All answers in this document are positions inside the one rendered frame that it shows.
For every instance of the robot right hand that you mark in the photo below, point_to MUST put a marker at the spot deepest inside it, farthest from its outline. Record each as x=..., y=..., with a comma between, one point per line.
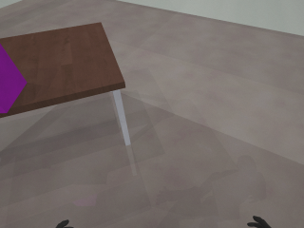
x=260, y=223

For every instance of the carton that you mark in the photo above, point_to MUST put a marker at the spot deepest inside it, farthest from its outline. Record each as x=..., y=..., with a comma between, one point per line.
x=12, y=81

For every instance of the table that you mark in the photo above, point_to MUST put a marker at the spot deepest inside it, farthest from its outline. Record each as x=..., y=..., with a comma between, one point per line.
x=63, y=65

